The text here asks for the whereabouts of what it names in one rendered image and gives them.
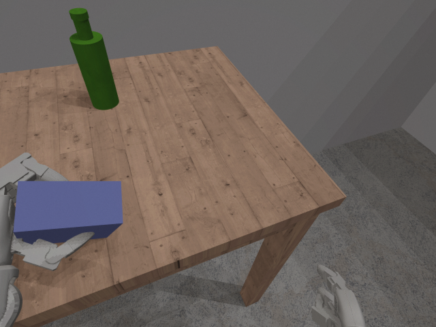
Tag robot left forearm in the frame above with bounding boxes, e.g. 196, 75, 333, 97
0, 265, 22, 327

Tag table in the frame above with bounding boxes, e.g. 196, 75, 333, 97
0, 46, 347, 327

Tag robot left hand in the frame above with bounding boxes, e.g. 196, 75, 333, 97
0, 153, 95, 271

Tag robot right hand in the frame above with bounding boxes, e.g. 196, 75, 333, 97
311, 264, 366, 327

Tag sponge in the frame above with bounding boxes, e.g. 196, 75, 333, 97
13, 181, 123, 244

